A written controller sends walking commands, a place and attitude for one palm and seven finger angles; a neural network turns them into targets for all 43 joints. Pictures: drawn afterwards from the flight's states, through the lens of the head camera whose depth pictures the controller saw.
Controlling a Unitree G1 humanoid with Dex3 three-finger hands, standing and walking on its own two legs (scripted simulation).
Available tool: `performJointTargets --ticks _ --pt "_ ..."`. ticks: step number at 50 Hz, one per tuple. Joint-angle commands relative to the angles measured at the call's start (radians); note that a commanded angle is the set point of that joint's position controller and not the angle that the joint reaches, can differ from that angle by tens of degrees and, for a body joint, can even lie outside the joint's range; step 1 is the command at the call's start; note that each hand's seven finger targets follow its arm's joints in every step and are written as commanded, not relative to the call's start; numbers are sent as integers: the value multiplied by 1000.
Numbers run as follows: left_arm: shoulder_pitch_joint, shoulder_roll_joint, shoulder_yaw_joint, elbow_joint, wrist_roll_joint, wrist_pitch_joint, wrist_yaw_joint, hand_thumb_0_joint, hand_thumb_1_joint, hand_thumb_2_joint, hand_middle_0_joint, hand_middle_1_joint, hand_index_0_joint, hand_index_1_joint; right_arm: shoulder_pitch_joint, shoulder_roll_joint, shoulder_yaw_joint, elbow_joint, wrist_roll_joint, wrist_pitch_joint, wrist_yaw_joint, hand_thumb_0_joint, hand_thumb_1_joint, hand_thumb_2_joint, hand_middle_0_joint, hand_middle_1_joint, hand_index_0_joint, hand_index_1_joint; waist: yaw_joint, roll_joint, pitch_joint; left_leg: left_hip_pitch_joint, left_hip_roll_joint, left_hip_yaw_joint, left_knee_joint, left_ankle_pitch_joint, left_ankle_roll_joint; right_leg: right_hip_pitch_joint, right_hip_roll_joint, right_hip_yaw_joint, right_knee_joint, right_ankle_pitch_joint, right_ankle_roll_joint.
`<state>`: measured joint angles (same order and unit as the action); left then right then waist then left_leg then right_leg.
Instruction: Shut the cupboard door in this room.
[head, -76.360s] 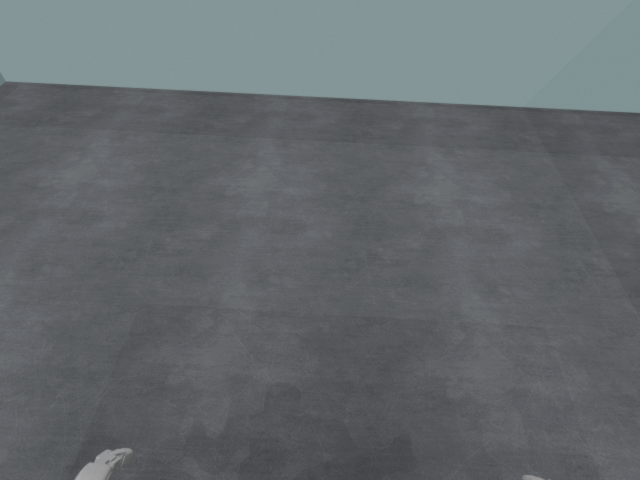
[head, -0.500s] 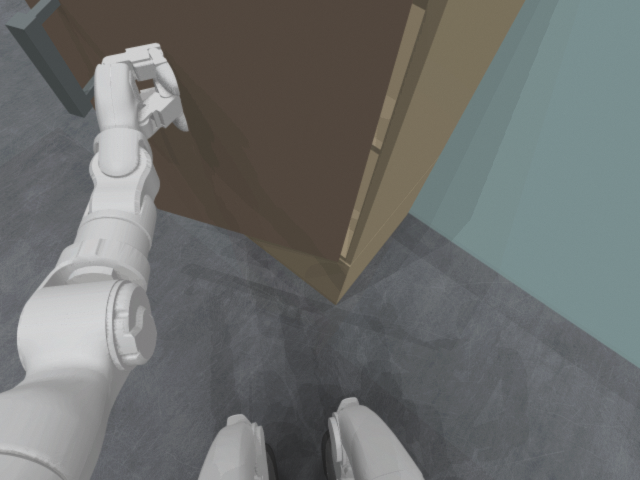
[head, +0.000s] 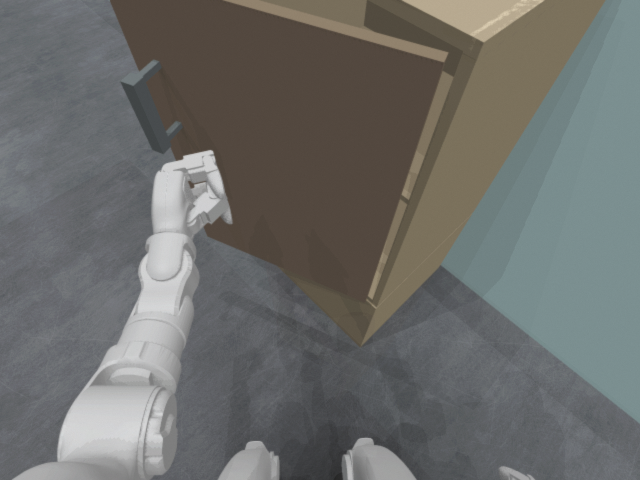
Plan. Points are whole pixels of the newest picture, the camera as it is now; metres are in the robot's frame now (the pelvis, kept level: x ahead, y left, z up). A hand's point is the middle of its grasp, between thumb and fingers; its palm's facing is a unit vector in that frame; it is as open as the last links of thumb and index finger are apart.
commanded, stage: pull the fist back off the door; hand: left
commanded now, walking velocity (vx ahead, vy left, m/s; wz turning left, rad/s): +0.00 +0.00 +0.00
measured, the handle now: (157, 108) +0.62 +0.22 +0.07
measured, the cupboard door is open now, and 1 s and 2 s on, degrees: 22 22 22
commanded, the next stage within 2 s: draw the hand back to the body in 0.06 s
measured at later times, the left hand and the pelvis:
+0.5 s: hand (171, 216) +0.39 +0.15 +0.11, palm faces +0.03 -1.00 -0.05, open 3.1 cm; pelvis +0.00 +0.01 +0.03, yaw -1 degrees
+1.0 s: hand (15, 292) +0.28 +0.24 +0.18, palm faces +0.23 -0.94 -0.26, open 3.5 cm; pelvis +0.01 +0.03 +0.06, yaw +1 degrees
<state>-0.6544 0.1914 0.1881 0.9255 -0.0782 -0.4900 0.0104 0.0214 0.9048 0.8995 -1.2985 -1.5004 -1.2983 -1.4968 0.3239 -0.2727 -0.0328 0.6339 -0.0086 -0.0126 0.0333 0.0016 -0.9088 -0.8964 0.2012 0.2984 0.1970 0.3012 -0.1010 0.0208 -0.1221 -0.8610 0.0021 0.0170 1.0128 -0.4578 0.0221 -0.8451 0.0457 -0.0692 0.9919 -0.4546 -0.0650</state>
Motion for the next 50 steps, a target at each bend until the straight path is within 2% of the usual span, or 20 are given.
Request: performJointTargets --ticks 1,3,6,9,10,13,15,17,21,29,33,34,35,37,38,40,42,44,47,50 --pt "-476 161 -16 -227 12 -72 11 0 900 900 -1300 -1500 -1300 -1500 106 -118 -37 -44 10 -25 -9 0 -900 -900 200 300 200 300 -35 40 -435 275 -12 -30 -75 307 13 217 -20 88 -120 429 55" --pt "-470 116 -55 -140 14 -30 6 0 900 900 -1300 -1500 -1300 -1500 94 -117 -32 -44 16 -19 -11 0 -900 -900 200 300 200 300 -51 14 -362 245 -13 -33 -88 258 12 178 -21 81 -137 376 57" --pt "-506 147 -19 -45 -10 23 0 0 900 900 -1300 -1500 -1300 -1500 83 -126 -22 -51 21 -11 -21 0 -900 -900 200 300 200 300 -57 -61 -283 155 -20 -31 -101 163 18 196 -26 97 -176 284 58" --pt "-534 150 10 -76 -35 9 -1 0 900 900 -1300 -1500 -1300 -1500 71 -122 -17 -68 17 -21 -25 0 -900 -900 200 300 200 300 -37 -41 -365 177 -24 -32 -91 200 17 223 -27 98 -154 317 53" --pt "-495 184 46 -128 -39 -6 -3 0 900 900 -1300 -1500 -1300 -1500 70 -123 -18 -82 15 -24 -24 0 -900 -900 200 300 200 300 -5 -19 -433 203 -25 -29 -92 229 14 263 -27 98 -144 343 49" --pt "-373 251 88 -295 -37 -43 -9 0 900 900 -1300 -1500 -1300 -1500 62 -121 -17 -115 16 -27 -22 0 -900 -900 200 300 200 300 50 31 -570 297 -19 -26 -111 353 10 356 -22 91 -117 469 44" --pt "-274 224 57 -381 -34 -33 -19 0 900 900 -1300 -1500 -1300 -1500 48 -113 -17 -139 25 -27 -17 0 -900 -900 200 300 200 300 61 31 -559 328 -17 -17 -132 373 11 385 -17 89 -137 488 46" --pt "-160 228 53 -426 -41 9 -33 0 900 900 -1300 -1500 -1300 -1500 46 -116 -17 -156 34 -20 -21 0 -900 -900 200 300 200 300 65 -36 -503 317 -16 -8 -163 369 19 436 -14 89 -170 505 52" --pt "-46 205 31 -524 -98 117 -73 0 900 900 -1300 -1500 -1300 -1500 -3 -114 -8 -185 61 -14 -41 0 -900 -900 200 300 200 300 56 -112 -303 277 -20 6 -241 243 27 471 -28 108 -285 382 69" --pt "126 164 -33 -746 -147 175 -133 0 900 900 -1300 -1500 -1300 -1500 -91 -106 13 -192 78 -68 -73 0 -900 -900 200 300 200 300 67 -11 -172 429 -11 -23 -334 214 29 448 -28 76 -357 286 51" --pt "225 203 -3 -862 -162 224 -154 0 900 900 -1190 -1380 -1190 -1380 -142 -104 20 -216 85 -88 -78 0 -900 -900 200 300 200 300 92 30 -186 486 -14 -27 -366 221 26 489 -34 71 -372 282 46" --pt "245 225 23 -884 -168 240 -154 0 900 900 -1163 -1350 -1163 -1350 -152 -102 23 -219 84 -91 -80 0 -900 -900 200 300 200 300 103 15 -181 489 -15 -32 -377 223 24 508 -33 67 -376 282 44" --pt "265 262 -45 -983 -59 256 -71 0 900 900 -1135 -1320 -1135 -1320 -192 -77 18 -221 79 -63 -98 0 -900 -900 200 300 200 300 105 -9 -165 534 -13 -32 -422 228 23 533 -58 110 -444 254 46" --pt "335 224 -57 -1034 -46 301 -9 0 900 900 -1080 -1260 -1080 -1260 -207 -75 24 -229 76 -50 -116 0 -900 -900 200 300 200 300 94 -32 -100 552 -4 -41 -457 217 25 537 -56 97 -482 230 52" --pt "365 227 -55 -1050 -36 320 9 0 900 900 -1053 -1230 -1053 -1230 -213 -76 28 -225 73 -44 -121 0 -900 -900 200 300 200 300 96 -1 -82 576 0 -43 -476 225 25 552 -57 91 -488 242 49" --pt "391 253 -25 -1077 -24 347 41 0 900 900 -997 -1170 -997 -1170 -226 -70 36 -217 70 -33 -130 0 -900 -900 200 300 200 300 96 -12 -46 603 4 -47 -511 223 24 577 -55 85 -520 240 48" --pt "436 266 -16 -1136 -15 364 57 0 900 900 -943 -1110 -943 -1110 -235 -72 41 -213 64 -31 -136 0 -900 -900 200 300 200 300 102 -17 -54 649 7 -50 -536 270 26 618 -51 77 -540 285 45" --pt "497 259 -10 -1194 -10 380 68 0 900 900 -887 -1050 -887 -1050 -243 -62 49 -216 62 -28 -135 0 -900 -900 200 300 200 300 108 33 -76 707 12 -54 -563 325 20 661 -52 66 -549 334 42" --pt "584 251 -13 -1259 -3 401 75 0 900 900 -805 -960 -805 -960 -253 -64 55 -210 55 -35 -129 0 -900 -900 200 300 200 300 114 81 -38 747 20 -63 -599 382 12 688 -47 59 -581 366 39" --pt "661 253 9 -1324 0 415 84 0 900 900 -723 -870 -723 -870 -258 -59 58 -210 47 -41 -120 0 -900 -900 200 300 200 300 120 70 -17 771 29 -74 -629 441 3 718 -46 49 -597 392 38"
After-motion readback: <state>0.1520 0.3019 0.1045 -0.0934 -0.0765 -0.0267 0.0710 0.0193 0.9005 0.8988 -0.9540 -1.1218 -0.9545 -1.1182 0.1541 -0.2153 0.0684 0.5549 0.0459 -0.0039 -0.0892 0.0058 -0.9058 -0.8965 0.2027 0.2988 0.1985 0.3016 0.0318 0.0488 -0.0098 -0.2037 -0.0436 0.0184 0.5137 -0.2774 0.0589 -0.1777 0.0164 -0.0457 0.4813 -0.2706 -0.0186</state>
